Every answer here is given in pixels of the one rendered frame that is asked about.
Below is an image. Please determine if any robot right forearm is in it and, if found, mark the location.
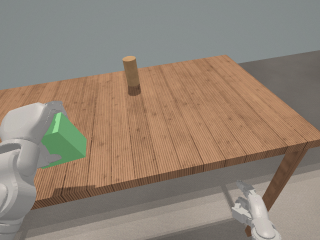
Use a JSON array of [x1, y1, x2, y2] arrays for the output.
[[250, 218, 282, 240]]

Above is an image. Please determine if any sponge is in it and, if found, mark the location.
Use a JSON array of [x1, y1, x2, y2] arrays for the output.
[[41, 112, 87, 169]]

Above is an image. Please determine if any robot left forearm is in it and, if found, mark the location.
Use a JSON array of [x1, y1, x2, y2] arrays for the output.
[[0, 139, 40, 240]]

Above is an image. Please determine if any robot right hand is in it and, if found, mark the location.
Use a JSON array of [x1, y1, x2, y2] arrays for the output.
[[231, 180, 270, 226]]

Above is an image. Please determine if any table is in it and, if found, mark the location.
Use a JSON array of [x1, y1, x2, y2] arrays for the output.
[[0, 54, 320, 237]]

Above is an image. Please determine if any robot left hand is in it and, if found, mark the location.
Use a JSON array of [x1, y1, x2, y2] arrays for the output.
[[0, 100, 69, 169]]

